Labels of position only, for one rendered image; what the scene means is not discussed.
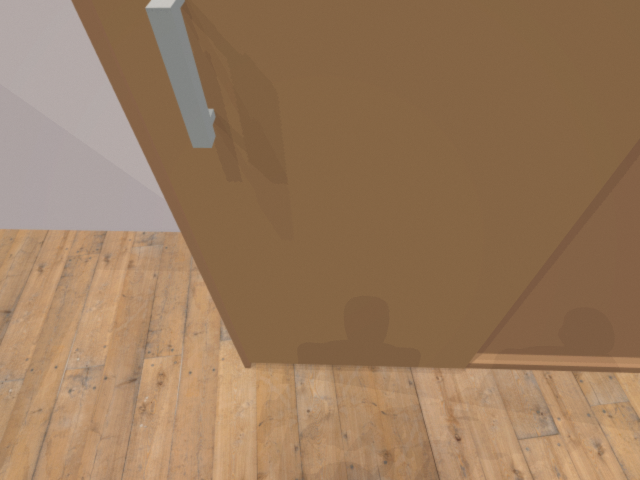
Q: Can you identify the wardrobe door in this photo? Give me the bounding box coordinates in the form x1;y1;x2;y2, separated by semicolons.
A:
477;139;640;358
92;0;640;369

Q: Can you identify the handle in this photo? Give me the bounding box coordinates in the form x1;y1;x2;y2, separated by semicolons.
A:
145;0;216;148

